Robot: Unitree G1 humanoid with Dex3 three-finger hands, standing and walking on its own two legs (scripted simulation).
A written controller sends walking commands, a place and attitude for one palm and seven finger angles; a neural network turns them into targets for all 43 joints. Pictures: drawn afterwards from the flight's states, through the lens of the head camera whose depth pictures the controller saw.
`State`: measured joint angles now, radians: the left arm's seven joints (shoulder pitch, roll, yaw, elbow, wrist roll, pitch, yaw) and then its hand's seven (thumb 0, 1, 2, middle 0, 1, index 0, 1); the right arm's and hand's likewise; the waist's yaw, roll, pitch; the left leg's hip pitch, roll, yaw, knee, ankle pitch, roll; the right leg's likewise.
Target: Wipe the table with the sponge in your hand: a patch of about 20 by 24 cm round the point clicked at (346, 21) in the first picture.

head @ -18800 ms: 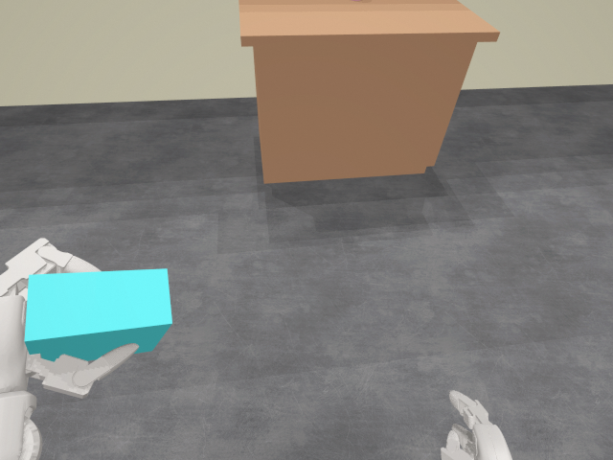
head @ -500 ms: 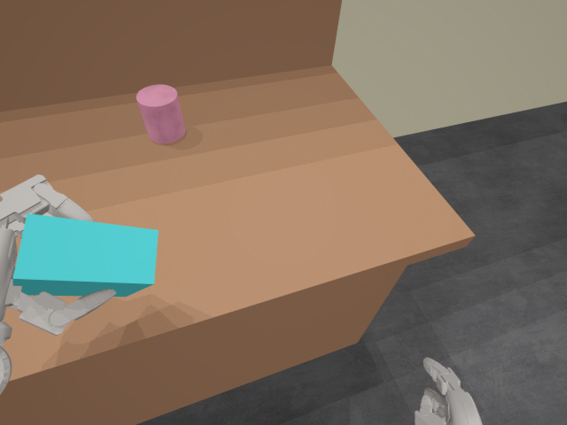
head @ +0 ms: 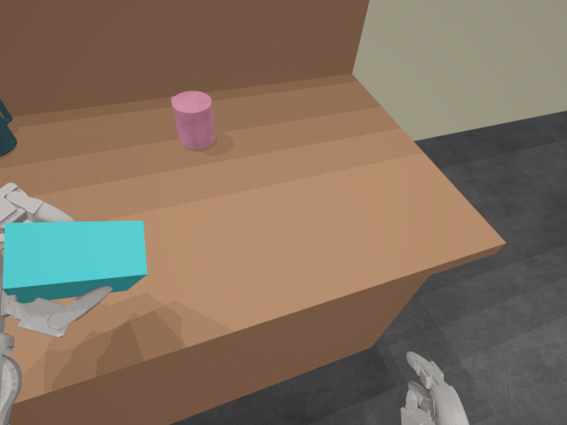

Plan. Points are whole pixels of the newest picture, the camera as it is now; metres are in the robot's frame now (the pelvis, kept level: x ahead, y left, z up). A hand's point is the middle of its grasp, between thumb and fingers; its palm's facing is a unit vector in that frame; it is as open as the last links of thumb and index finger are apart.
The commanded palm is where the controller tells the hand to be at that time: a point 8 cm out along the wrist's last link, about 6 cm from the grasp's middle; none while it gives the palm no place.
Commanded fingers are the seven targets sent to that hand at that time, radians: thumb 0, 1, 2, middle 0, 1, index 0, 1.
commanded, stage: come to a stop and stand still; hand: left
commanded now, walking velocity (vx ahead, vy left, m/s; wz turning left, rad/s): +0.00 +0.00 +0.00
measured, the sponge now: (96, 261) +0.24 +0.24 +0.15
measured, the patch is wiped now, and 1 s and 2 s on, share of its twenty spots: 0.00 0.00 0.00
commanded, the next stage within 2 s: look again from close up in 0.50 s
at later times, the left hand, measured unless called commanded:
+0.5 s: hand (46, 259) +0.23 +0.28 +0.16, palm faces +0.37 -0.84 -0.40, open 9.9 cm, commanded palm +0.17 +0.31 +0.18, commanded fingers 0.00 0.10 1.30 -1.20 -1.60 -1.20 -1.60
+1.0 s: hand (76, 282) +0.21 +0.24 +0.15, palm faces +0.37 -0.85 -0.38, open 9.9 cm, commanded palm +0.15 +0.28 +0.18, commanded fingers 0.00 0.10 1.30 -1.20 -1.60 -1.20 -1.60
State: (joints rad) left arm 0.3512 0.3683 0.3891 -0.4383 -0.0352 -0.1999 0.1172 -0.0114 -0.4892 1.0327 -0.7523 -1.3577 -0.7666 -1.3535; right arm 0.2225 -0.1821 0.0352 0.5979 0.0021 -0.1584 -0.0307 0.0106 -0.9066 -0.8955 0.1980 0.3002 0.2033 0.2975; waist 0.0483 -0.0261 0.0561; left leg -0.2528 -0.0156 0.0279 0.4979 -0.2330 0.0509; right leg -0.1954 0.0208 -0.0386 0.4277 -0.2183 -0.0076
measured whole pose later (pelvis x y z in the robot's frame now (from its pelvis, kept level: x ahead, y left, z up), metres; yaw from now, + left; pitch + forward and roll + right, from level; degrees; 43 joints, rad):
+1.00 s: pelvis +0.00 +0.00 +0.00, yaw +1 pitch -1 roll -2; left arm 0.44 0.35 0.32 -0.42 -0.04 -0.18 0.11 -0.01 -0.49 1.03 -0.75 -1.36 -0.77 -1.35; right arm 0.20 -0.21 0.01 0.58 0.01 -0.11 -0.05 0.01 -0.91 -0.90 0.20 0.30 0.20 0.30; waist 0.02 0.02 0.03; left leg -0.24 -0.01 0.01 0.44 -0.20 0.05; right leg -0.17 0.03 -0.05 0.35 -0.17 -0.01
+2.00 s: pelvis -0.01 +0.02 +0.00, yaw +2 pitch -1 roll -2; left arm 0.36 0.39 0.39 -0.40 -0.04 -0.24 0.09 -0.01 -0.49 1.04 -0.75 -1.35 -0.77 -1.35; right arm 0.23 -0.18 0.04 0.59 0.01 -0.17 -0.03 0.01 -0.91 -0.90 0.20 0.30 0.20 0.30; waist 0.05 -0.05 0.06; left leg -0.26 -0.05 0.01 0.49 -0.21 0.08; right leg -0.19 -0.01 -0.06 0.42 -0.21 0.02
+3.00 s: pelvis +0.00 -0.02 +0.00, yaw +0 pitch +0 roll -1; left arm 0.44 0.39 0.36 -0.50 -0.07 -0.19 0.08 -0.01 -0.49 1.04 -0.75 -1.35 -0.77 -1.35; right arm 0.18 -0.17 0.02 0.55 0.01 -0.11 -0.02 0.01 -0.91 -0.90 0.20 0.30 0.21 0.30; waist 0.02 -0.02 0.07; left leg -0.25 0.00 0.01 0.45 -0.20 0.02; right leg -0.19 0.04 -0.05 0.37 -0.19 -0.03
